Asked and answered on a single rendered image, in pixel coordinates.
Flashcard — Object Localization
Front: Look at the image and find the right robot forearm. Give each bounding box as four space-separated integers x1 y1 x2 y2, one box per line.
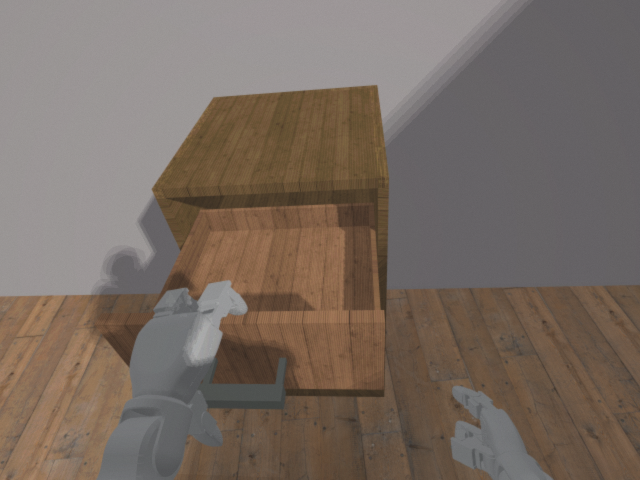
494 451 554 480

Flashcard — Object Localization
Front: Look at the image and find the robot right hand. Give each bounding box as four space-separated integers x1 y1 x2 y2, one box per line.
450 386 527 480

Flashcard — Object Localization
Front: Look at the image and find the left robot forearm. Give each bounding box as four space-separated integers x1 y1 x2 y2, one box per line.
96 395 193 480

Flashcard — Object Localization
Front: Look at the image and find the drawer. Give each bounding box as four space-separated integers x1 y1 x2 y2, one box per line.
94 202 385 390

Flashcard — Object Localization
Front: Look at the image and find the cabinet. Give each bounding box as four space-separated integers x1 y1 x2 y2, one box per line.
152 85 389 397

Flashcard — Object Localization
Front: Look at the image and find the robot left hand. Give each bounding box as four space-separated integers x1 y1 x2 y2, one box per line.
129 280 248 447

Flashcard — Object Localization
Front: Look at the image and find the handle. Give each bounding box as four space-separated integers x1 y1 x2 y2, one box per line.
197 358 287 409

